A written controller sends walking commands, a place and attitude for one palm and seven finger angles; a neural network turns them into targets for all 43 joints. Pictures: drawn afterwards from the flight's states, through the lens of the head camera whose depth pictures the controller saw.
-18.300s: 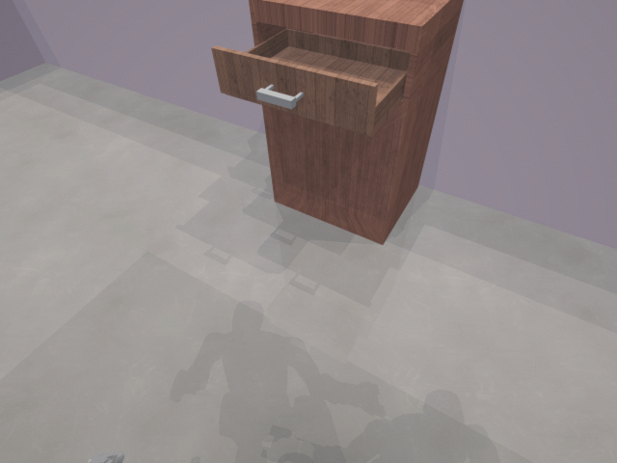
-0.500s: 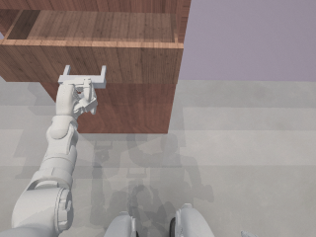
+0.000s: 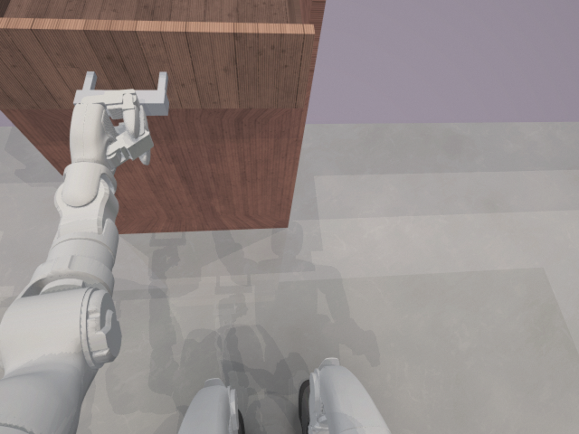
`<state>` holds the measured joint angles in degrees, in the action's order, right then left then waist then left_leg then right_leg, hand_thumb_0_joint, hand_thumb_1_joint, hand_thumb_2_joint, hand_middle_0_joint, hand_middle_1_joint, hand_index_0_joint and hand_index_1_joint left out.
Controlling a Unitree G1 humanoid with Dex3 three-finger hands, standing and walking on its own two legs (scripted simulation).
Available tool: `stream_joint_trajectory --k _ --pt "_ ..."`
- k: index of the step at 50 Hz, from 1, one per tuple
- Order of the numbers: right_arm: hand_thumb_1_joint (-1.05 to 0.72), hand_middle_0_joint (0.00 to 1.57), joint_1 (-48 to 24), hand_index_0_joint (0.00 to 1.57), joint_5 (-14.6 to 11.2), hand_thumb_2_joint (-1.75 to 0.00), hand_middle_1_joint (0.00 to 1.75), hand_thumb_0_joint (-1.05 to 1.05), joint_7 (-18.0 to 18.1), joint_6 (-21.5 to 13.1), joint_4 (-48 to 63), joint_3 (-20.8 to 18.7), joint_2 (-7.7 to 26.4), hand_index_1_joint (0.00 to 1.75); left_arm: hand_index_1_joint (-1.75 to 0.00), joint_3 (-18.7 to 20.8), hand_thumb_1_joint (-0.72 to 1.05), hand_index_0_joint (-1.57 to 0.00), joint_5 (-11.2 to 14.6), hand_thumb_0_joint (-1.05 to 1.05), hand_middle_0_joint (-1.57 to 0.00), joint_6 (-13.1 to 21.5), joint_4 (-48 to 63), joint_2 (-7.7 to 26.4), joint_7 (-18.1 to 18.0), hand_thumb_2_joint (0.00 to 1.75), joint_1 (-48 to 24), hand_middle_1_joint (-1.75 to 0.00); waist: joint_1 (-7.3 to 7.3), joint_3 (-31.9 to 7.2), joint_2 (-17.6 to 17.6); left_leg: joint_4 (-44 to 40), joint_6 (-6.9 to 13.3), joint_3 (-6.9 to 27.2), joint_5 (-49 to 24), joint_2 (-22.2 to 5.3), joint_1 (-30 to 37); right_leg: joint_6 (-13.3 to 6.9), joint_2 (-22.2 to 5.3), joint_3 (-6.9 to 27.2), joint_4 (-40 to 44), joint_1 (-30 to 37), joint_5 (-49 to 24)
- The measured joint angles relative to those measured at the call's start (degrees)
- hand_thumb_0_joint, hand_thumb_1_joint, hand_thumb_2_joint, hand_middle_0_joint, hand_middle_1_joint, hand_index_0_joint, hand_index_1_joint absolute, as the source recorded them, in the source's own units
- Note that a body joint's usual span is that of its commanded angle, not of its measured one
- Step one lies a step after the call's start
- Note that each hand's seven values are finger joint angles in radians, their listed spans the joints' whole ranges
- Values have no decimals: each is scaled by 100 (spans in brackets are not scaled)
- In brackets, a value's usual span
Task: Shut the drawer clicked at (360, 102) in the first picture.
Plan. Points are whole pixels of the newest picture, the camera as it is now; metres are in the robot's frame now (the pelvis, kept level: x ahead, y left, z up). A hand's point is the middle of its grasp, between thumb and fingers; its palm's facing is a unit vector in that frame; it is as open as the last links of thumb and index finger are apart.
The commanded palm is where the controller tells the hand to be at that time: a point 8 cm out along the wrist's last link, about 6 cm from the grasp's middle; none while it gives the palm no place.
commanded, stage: push the drawer shut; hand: left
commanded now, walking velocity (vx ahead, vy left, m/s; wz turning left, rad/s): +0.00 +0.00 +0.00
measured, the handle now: (125, 91) +0.58 +0.19 +0.06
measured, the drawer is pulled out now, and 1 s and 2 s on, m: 0.08 0.00 0.00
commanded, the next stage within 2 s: pull the fist back off the drawer in 1.00 s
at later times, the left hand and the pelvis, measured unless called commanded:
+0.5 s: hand (146, 100) +0.56 +0.16 +0.06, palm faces -0.02 -1.00 -0.04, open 3.1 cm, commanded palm +0.56 +0.20 +0.06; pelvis +0.00 +0.00 -0.01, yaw -1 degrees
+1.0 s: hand (137, 85) +0.59 +0.17 +0.06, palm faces -0.02 -1.00 -0.05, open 3.2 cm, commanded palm +0.63 +0.19 +0.06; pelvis -0.01 +0.01 -0.02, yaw -1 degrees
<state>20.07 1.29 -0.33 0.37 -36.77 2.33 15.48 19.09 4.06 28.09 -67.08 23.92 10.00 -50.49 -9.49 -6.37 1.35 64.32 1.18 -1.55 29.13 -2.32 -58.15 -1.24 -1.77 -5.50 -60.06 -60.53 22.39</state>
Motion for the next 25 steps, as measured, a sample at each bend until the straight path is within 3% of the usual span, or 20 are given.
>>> stream_joint_trajectory --k 25 --pt "-91 20 191 20 149 -90 30 0 -44 131 78 149 27 30 -160 324 74 -140 -362 2 -140 -351 -733 825 10 91 -1226 -160 -434 55 83 281 18 105 70 -77 -628 10 74 -90 -87 -524 -27"
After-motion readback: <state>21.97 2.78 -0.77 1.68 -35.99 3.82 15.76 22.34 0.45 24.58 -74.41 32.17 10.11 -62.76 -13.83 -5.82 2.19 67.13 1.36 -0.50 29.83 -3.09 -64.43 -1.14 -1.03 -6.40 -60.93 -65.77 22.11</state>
